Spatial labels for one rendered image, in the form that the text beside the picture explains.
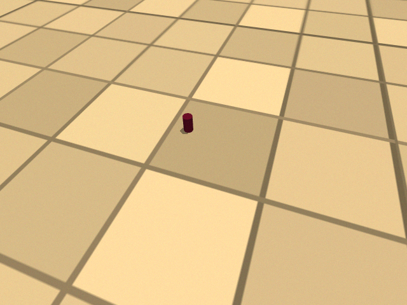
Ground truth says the can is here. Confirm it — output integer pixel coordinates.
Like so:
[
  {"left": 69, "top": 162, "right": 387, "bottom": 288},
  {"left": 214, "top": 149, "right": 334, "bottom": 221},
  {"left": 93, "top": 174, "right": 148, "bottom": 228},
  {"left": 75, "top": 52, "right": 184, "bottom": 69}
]
[{"left": 183, "top": 113, "right": 193, "bottom": 133}]

